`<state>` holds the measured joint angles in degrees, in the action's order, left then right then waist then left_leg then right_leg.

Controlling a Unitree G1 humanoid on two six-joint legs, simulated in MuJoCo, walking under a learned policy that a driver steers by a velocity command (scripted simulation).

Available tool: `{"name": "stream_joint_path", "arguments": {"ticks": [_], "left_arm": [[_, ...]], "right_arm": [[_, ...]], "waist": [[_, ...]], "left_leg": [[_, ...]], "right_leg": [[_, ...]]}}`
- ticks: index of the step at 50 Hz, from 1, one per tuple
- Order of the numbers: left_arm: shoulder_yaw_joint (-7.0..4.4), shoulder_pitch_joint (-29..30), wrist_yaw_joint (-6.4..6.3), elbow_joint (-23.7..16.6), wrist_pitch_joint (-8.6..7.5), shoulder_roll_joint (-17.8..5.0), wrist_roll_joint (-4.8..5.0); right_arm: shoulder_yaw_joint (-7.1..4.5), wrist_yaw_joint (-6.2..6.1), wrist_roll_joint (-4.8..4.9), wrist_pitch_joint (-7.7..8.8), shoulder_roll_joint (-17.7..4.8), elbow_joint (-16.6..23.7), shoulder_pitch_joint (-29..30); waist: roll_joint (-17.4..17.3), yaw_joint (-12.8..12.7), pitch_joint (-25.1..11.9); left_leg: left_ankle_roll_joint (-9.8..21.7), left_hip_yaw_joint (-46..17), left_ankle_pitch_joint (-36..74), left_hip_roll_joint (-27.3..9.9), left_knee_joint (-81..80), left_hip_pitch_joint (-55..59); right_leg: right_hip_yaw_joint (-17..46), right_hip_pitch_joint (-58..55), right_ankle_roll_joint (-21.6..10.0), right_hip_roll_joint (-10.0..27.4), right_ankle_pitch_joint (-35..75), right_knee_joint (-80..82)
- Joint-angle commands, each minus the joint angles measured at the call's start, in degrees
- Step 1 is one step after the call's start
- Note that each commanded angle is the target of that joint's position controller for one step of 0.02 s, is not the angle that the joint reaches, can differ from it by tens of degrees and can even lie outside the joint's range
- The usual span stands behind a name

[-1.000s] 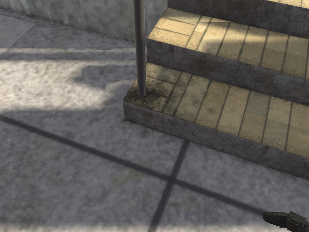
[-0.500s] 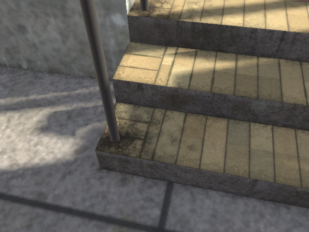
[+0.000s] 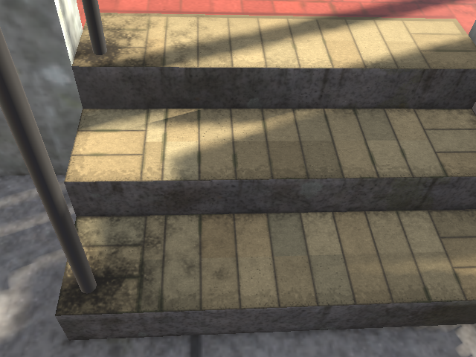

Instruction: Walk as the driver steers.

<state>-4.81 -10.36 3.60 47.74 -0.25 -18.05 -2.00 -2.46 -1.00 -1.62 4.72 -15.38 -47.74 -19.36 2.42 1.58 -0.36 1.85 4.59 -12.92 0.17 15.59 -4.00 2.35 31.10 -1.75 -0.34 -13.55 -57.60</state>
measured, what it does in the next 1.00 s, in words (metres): walks ahead: right foot, then left foot 0.16 m higher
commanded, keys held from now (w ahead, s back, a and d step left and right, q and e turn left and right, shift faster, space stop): w+e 0.36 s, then w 0.36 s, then w+q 0.28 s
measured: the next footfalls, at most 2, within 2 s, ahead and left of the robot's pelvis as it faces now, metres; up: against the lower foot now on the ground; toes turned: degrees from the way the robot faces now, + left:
right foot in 0.26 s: +0.26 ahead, -0.11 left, +0.00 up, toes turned -13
left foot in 0.94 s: +0.73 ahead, -0.01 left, +0.16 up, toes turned -16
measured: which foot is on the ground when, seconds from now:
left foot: down 0.00-0.28, up 0.30-0.92, down 0.94-1.00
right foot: up 0.00-0.24, down 0.26-0.94, up 0.96-1.00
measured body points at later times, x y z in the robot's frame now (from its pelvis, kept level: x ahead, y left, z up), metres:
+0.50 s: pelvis +0.24 -0.06 -0.01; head +0.28 -0.08 +0.44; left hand +0.39 +0.19 -0.13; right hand +0.27 -0.34 -0.14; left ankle +0.33 +0.09 -0.67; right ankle +0.23 -0.10 -0.75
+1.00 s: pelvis +0.56 -0.04 +0.01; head +0.61 -0.04 +0.46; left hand +0.62 +0.22 -0.13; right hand +0.72 -0.29 -0.08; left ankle +0.69 +0.01 -0.60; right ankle +0.28 -0.11 -0.60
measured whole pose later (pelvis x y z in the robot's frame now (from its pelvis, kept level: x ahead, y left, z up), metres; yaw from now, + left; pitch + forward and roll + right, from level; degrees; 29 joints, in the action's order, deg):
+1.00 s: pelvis +0.56 -0.04 +0.01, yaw -14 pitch +4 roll +2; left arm -2.1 -22.0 1.3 56.3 -4.8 -15.6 0.0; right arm 1.7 -0.6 -1.4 0.0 -9.5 -38.6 -1.2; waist 2.7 0.3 1.9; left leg 5.6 4.5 -25.0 5.1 74.1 -51.9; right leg 5.1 5.9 -2.6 -0.2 -10.8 -60.9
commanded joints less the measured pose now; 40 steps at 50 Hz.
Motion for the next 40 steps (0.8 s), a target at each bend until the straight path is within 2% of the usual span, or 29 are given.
{"name": "stream_joint_path", "arguments": {"ticks": [1,5,6,7,8,10,11,12,13,14,15,16,17,18,19,21,23,25,27,29,30,31,33,35,36,37,38,39,40], "left_arm": [[0.63,7.4,1.01,-5.2,-0.27,-0.9,-0.17],[2.07,14.0,1.9,-8.0,-0.65,0.4,0.48],[2.4,15.3,1.94,-8.5,-0.64,0.5,0.28],[2.54,16.4,1.97,-9.1,-0.53,0.3,-0.46],[2.65,16.3,1.79,-9.3,-0.5,0.2,-0.67],[2.35,14.0,1.2,-8.9,-0.59,-1.2,-1.27],[1.94,9.9,0.78,-8.0,-0.99,-2.2,-1.22],[1.21,1.5,0.37,-5.4,-1.48,-3.6,-1.33],[-0.27,-8.3,-0.44,-2.4,-1.97,-6.5,-2.17],[-1.83,-10.2,-1.72,-2.6,-1.67,-12.3,-2.05],[-2.56,-9.9,-2.31,-3.9,-0.98,-14.9,-0.06],[-2.32,-7.7,-2.72,-3.3,-0.49,-13.3,1.39],[-1.5,-4.5,-2.98,-3.1,-0.68,-9.9,1.87],[-0.85,-2.2,-3.08,-3.5,-1.06,-7.6,1.6],[-0.28,-0.2,-3.25,-3.4,-1.42,-6.0,1.59],[0.43,-0.8,-2.92,-2.7,-2.62,-4.7,1.68],[0.46,-2.3,-2.75,-1.6,-3.32,-5.3,1.71],[0.66,-4.3,-2.81,-0.5,-3.44,-5.2,1.7],[0.88,-5.7,-3.02,0.1,-3.5,-4.5,1.13],[1.08,-7.4,-3.21,0.6,-3.53,-4.3,0.69],[1.17,-9.1,-3.48,1.0,-3.47,-4.2,0.36],[1.02,-11.0,-3.86,1.5,-3.43,-4.8,0.26],[0.87,-15.4,-4.58,3.2,-3.35,-5.4,-0.18],[0.41,-21.0,-5.34,5.0,-3.67,-6.4,-1.18],[-0.08,-24.0,-5.71,6.0,-3.87,-7.1,-1.58],[-0.41,-26.4,-5.9,7.0,-4.21,-7.6,-1.97],[-0.19,-28.2,-6.09,8.1,-4.76,-7.4,-2.43],[0.41,-28.1,-5.89,8.9,-5.42,-6.1,-2.67],[1.36,-26.3,-5.67,9.6,-5.85,-4.2,-2.31]], "right_arm": [[-1.04,0.29,-0.01,1.18,-5.1,0.5,-3.5],[-1.13,0.45,0.07,0.94,-6.0,-0.9,-3.2],[-1.46,0.41,0.08,0.96,-7.4,-1.2,-3.6],[-1.35,0.28,0.36,1.01,-7.2,-2.1,-4.9],[-1.41,0.1,0.47,0.92,-7.6,-2.6,-5.1],[-1.69,-0.48,0.31,0.56,-9.0,-3.2,-5.0],[-1.8,-0.62,0.23,0.09,-9.7,-3.3,-4.8],[-1.58,-0.39,0.7,-0.25,-9.4,-3.0,-4.4],[-1.33,-0.3,0.6,-0.37,-9.3,-2.0,-2.5],[0.24,0.54,0.79,0.01,-2.5,0.8,-5.8],[-0.91,0.55,0.32,0.2,-6.9,2.7,-3.1],[-1.24,0.5,0.49,0.21,-8.6,4.0,3.1],[-0.66,0.45,0.9,0.59,-7.4,4.0,3.1],[-0.61,0.25,0.56,0.34,-7.0,3.3,2.3],[-0.32,0.43,-0.71,-0.48,-6.4,2.6,0.7],[-0.03,1.04,-1.53,-2.07,-5.0,1.9,-1.4],[0.25,1.67,-1.55,-2.6,-3.6,2.6,0.0],[0.51,1.95,-1.44,-2.7,-3.1,3.8,4.0],[1.06,1.83,-1.09,-2.79,-1.9,3.4,5.1],[1.06,1.45,-0.85,-2.52,-2.5,4.3,9.1],[0.96,1.15,-0.96,-2.61,-2.7,5.1,10.6],[0.86,1.0,-1.2,-2.44,-3.2,5.9,12.5],[0.92,0.7,-1.22,-2.05,-2.4,7.4,15.4],[0.88,0.29,-0.91,-2.23,-2.0,10.6,20.6],[0.71,-0.38,-0.44,-2.68,-1.9,13.0,24.8],[0.99,-1.1,-0.17,-3.02,-1.1,15.6,28.7],[1.9,-1.85,0.26,-2.93,0.7,18.5,34.3],[2.74,-2.12,0.61,-2.49,1.7,21.3,37.7],[3.43,-1.99,1.08,-1.88,2.2,22.8,39.6]], "waist": [[-8.3,1.6,3.9],[-9.0,2.2,5.4],[-9.1,2.5,6.1],[-8.7,2.4,6.0],[-8.8,1.8,5.7],[-9.5,0.0,3.2],[-9.9,-1.9,0.0],[-10.0,-5.3,-4.9],[-7.4,-10.2,-9.9],[5.8,-7.2,-16.3],[6.7,-7.3,-19.6],[0.2,-7.4,-11.2],[-1.1,-5.0,-4.2],[-3.5,-2.6,-1.0],[-3.2,-0.4,-0.6],[-2.2,1.1,-2.1],[-1.2,1.2,-2.0],[0.1,-0.1,-0.7],[3.2,-1.0,-1.8],[2.3,-2.6,-0.3],[2.8,-3.5,-0.2],[1.4,-4.1,0.5],[0.7,-5.2,2.4],[2.0,-7.3,3.9],[2.2,-8.9,5.6],[2.0,-9.9,7.3],[1.8,-11.3,10.1],[0.8,-10.3,11.8],[-1.5,-8.7,13.1]], "left_leg": [[4.5,-6.6,16.5,-13.6,-6.9,7.3],[4.0,0.6,22.5,-11.5,-7.1,4.6],[3.9,1.7,25.3,-12.1,-6.3,4.0],[3.9,2.0,28.7,-13.2,-5.2,4.8],[3.7,3.1,34.1,-13.7,-3.2,5.9],[3.0,5.2,51.7,-14.4,4.3,8.3],[3.0,6.1,59.4,-14.5,11.3,9.1],[2.7,6.7,59.9,-14.5,21.7,6.1],[1.3,7.3,47.9,-13.1,36.3,-3.0],[-1.3,7.4,0.4,-7.2,55.0,-24.5],[-1.9,-2.0,-17.5,0.8,66.9,-34.6],[-1.7,-7.0,-9.6,-3.8,65.3,-38.1],[-1.9,-6.2,-5.6,-5.6,60.6,-36.2],[-2.3,-6.3,-5.0,-7.1,56.3,-32.9],[-2.9,-6.3,-5.2,-7.4,53.9,-29.6],[-3.7,-5.2,-5.6,-7.1,51.0,-25.2],[-4.3,-3.7,-2.8,-6.6,46.8,-24.8],[-4.5,-2.9,1.5,-6.6,41.2,-26.2],[-4.1,-1.5,3.5,-5.9,40.5,-24.8],[-3.3,-1.9,3.5,-6.2,39.0,-27.8],[-2.7,-1.8,0.9,-6.3,42.9,-33.0],[-2.1,-2.6,-1.2,-6.8,45.4,-39.0],[-1.3,-2.4,-7.1,-6.6,53.5,-50.0],[-0.7,-4.3,-17.0,-6.2,72.2,-66.0],[-0.4,-6.4,-26.1,-5.0,88.3,-78.1],[1.0,-9.6,-34.5,-4.2,101.6,-90.5],[2.9,-12.2,-42.4,-2.6,112.0,-100.6],[5.1,-14.4,-45.6,-1.8,112.7,-103.5],[6.4,-14.5,-46.1,-1.3,106.9,-100.9]], "right_leg": [[-0.7,13.6,1.0,2.2,4.4,-0.7],[-5.4,7.6,1.0,2.0,8.9,13.5],[-7.0,5.4,0.6,1.7,8.7,16.8],[-8.2,3.9,-0.4,1.3,8.0,19.0],[-9.0,2.1,-1.6,0.8,6.9,21.1],[-11.1,-3.0,-4.3,-2.2,2.5,23.5],[-11.5,-7.8,-6.0,-4.2,0.9,24.4],[-10.8,-18.0,-8.4,-5.9,1.9,26.1],[-5.5,-31.3,-11.2,-3.3,2.2,29.9],[17.9,-49.6,-16.6,14.1,-2.2,30.2],[41.2,-51.5,-21.7,21.4,2.4,38.3],[29.4,-45.9,-19.4,18.2,6.6,40.0],[23.0,-36.9,-18.0,16.1,13.0,41.2],[18.3,-31.0,-15.9,12.8,20.0,42.2],[14.6,-27.1,-15.0,10.7,26.2,42.8],[10.7,-23.4,-14.6,8.9,34.1,42.8],[7.8,-21.5,-13.6,7.3,36.7,43.4],[6.8,-21.4,-12.1,6.3,34.1,44.7],[5.4,-21.9,-10.7,5.5,32.0,44.2],[8.7,-24.3,-11.4,7.8,28.2,44.8],[12.0,-29.4,-12.7,10.1,28.9,43.9],[14.3,-34.2,-14.2,12.1,27.5,43.7],[16.8,-42.9,-16.1,14.5,31.4,42.0],[20.5,-52.0,-18.5,18.4,32.0,41.0],[23.3,-56.2,-20.5,21.2,32.3,40.5],[23.5,-60.2,-20.7,23.5,30.0,40.5],[22.1,-61.6,-18.9,24.7,30.6,40.8],[17.6,-59.2,-15.0,24.0,28.1,42.7],[12.4,-54.0,-10.7,22.0,23.7,45.9]]}}
Velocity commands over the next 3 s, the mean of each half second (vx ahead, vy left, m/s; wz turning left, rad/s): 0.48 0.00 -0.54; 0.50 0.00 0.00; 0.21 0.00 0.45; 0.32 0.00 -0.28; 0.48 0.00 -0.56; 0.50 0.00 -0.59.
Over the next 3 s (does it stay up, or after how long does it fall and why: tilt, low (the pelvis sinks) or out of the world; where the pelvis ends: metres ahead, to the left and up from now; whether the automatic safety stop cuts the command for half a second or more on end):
stays up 1.53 -0.09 0.46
